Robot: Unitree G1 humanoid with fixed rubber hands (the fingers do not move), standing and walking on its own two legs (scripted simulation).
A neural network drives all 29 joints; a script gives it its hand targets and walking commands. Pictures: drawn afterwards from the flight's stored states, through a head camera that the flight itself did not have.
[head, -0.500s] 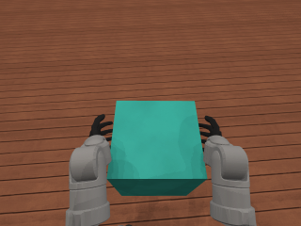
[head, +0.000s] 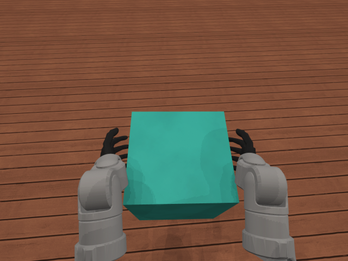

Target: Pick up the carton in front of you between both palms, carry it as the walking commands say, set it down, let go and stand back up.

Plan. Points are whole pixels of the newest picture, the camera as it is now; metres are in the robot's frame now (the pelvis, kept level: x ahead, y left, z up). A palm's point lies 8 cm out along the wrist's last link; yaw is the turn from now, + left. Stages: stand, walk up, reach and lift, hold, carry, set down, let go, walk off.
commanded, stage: carry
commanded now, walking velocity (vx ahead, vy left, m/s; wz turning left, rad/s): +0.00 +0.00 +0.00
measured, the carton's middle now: (177, 171) +0.34 +0.00 +0.00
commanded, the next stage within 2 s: none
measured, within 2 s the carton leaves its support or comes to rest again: neither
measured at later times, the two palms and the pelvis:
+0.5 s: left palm (109, 125) +0.41 +0.17 +0.10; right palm (224, 123) +0.42 -0.11 +0.10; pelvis +0.12 +0.02 +0.01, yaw +1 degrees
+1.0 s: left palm (108, 138) +0.40 +0.18 +0.06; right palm (219, 136) +0.40 -0.11 +0.06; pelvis +0.11 +0.03 +0.00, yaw +2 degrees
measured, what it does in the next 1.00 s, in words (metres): walks ahead: left foot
